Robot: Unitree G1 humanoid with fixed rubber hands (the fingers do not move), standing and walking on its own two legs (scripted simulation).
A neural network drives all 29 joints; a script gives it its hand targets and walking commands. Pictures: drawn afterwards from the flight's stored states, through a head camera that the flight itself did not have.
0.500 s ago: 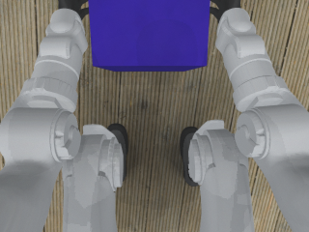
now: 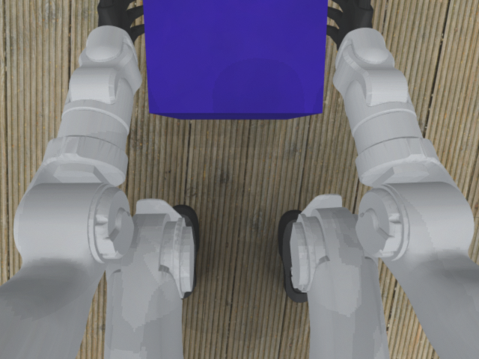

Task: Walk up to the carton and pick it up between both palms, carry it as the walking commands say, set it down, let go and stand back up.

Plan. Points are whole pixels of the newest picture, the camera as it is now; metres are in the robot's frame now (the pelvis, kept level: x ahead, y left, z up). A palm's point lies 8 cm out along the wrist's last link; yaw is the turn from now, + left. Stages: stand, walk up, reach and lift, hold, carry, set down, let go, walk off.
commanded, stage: reach and lift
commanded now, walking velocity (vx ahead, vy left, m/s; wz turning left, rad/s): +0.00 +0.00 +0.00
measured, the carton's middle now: (234, 42) +0.55 +0.01 -0.22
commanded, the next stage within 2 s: none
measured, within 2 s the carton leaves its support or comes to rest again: neither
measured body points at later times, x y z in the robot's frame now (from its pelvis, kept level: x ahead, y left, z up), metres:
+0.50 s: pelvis +0.00 +0.00 +0.04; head +0.34 +0.01 +0.33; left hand +0.55 +0.16 -0.09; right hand +0.55 -0.14 -0.09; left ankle +0.12 +0.13 -0.33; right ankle +0.10 -0.13 -0.33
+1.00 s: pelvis +0.00 +0.00 +0.08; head +0.31 +0.01 +0.41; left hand +0.53 +0.16 -0.02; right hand +0.53 -0.14 -0.02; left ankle +0.12 +0.13 -0.33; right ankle +0.10 -0.13 -0.33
